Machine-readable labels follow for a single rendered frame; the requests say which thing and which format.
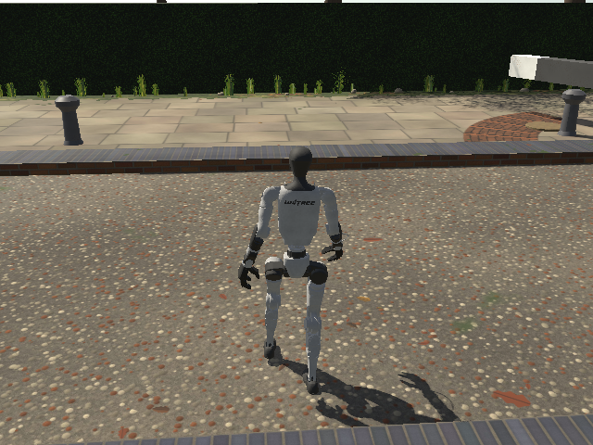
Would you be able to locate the right robot upper arm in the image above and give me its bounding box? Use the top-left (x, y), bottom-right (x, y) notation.
top-left (318, 187), bottom-right (340, 235)

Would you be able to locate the humanoid robot head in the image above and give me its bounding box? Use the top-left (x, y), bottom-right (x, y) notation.
top-left (284, 146), bottom-right (315, 191)

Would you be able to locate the left robot forearm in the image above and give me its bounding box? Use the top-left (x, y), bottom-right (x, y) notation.
top-left (242, 224), bottom-right (264, 268)

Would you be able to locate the right robot forearm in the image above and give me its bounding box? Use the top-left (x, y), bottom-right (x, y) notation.
top-left (329, 222), bottom-right (343, 250)

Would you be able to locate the robot right hand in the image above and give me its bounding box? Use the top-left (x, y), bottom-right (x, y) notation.
top-left (322, 246), bottom-right (343, 261)

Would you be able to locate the robot left hand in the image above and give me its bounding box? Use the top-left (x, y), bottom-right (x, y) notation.
top-left (238, 263), bottom-right (259, 289)

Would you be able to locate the left robot upper arm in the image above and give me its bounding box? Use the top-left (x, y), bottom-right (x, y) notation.
top-left (256, 186), bottom-right (281, 238)

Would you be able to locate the right robot thigh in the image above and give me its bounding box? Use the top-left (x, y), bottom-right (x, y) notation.
top-left (304, 261), bottom-right (328, 334)

